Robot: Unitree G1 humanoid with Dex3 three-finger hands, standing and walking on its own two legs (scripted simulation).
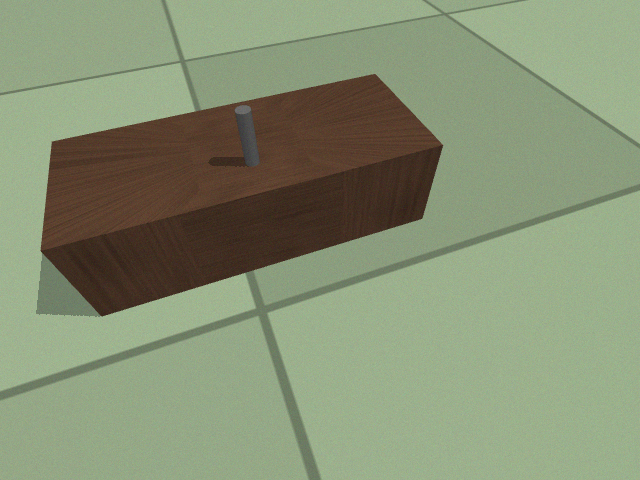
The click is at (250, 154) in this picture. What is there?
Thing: slim round
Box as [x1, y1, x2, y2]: [235, 105, 259, 166]
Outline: 241,105 235,108 235,114 245,162 247,165 252,166 256,165 259,162 251,111 249,106
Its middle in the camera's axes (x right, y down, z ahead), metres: -0.23 -0.35 +1.27
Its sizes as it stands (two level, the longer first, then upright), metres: 0.051 0.051 0.203
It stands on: a support 0.39 m high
